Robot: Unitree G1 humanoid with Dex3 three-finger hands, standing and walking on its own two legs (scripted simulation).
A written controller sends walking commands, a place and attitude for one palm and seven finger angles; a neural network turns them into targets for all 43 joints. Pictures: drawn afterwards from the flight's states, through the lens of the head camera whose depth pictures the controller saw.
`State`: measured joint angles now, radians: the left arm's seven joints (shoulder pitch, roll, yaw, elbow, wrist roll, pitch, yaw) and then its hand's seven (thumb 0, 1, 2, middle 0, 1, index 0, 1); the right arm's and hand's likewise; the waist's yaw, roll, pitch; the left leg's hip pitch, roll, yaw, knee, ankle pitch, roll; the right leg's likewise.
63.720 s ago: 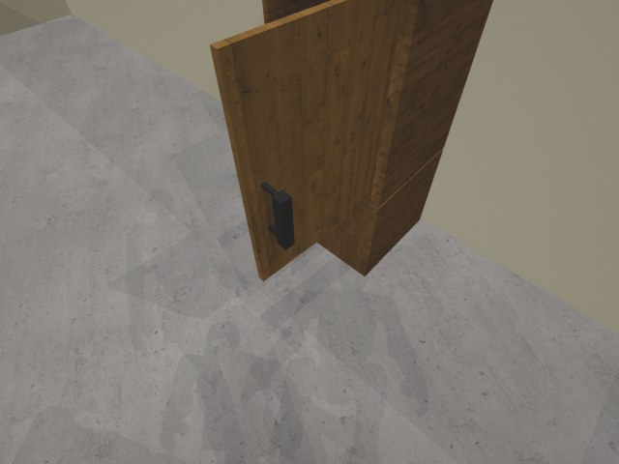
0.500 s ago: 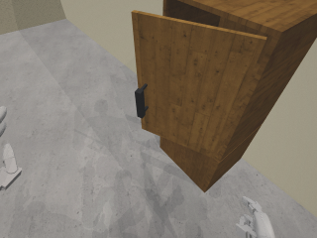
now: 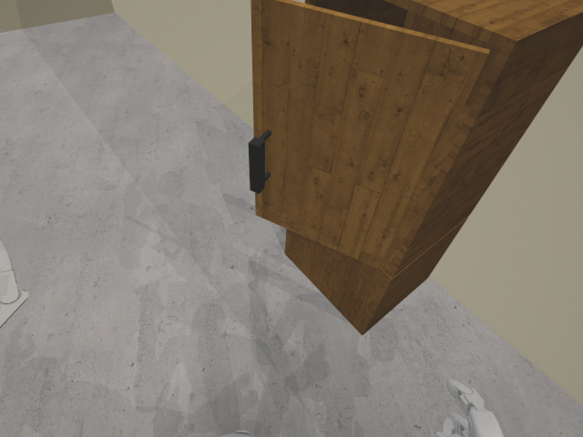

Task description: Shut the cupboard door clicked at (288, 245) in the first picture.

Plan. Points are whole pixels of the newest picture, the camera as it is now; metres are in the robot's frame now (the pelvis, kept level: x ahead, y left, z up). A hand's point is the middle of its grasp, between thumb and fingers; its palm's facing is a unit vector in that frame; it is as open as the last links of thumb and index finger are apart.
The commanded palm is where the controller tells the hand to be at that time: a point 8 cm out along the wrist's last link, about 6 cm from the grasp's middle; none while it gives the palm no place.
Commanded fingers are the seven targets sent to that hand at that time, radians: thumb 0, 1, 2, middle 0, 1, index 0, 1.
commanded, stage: step back with the hand held close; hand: left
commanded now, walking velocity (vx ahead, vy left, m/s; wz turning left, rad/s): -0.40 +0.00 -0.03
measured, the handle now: (262, 161) +0.72 +0.09 -0.08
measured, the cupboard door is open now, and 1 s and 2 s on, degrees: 23 23 23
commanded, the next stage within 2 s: stop stepping back and stand still in 1.10 s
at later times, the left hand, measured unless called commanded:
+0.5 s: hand out of the picture +0.15 +0.30 +0.19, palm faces +0.47 -0.76 -0.44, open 7.4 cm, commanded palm +0.07 +0.32 +0.19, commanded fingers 0.00 0.90 0.90 -0.20 -0.30 -0.20 -0.30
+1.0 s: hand out of the picture +0.07 +0.32 +0.19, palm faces +0.43 -0.84 -0.35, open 7.4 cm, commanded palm +0.01 +0.35 +0.19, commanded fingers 0.00 0.90 0.90 -0.20 -0.30 -0.20 -0.30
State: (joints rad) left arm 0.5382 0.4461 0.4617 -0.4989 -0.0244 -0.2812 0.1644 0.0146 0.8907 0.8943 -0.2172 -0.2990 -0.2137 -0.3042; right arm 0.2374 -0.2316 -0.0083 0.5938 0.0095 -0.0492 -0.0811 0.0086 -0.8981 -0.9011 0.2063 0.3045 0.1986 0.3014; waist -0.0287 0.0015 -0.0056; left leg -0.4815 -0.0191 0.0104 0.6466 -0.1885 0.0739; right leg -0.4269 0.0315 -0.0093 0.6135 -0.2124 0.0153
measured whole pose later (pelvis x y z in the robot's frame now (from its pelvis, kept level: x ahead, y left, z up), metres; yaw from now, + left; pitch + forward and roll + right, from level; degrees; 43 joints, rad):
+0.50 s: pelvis -0.05 +0.01 +0.01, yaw +3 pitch +3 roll -6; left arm 0.50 0.47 0.48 -0.50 -0.05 -0.28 0.14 0.02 0.89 0.89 -0.22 -0.30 -0.21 -0.30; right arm 0.19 -0.19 -0.01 0.60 0.00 -0.08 -0.08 0.01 -0.90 -0.90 0.21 0.30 0.20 0.30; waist -0.03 0.02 -0.03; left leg -0.55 0.02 0.01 0.53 -0.07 0.08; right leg -0.32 0.10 0.03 0.66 -0.34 0.00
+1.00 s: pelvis -0.14 +0.06 +0.00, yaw -3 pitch +2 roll -4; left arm 0.49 0.44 0.42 -0.55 -0.04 -0.25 0.15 0.01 0.89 0.89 -0.22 -0.30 -0.21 -0.30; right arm 0.25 -0.22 0.00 0.63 -0.01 -0.06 -0.07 0.01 -0.90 -0.90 0.21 0.30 0.20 0.30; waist 0.01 -0.04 -0.08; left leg -0.49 0.01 0.01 0.65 -0.18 0.01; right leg -0.33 0.01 0.05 0.61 -0.32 0.04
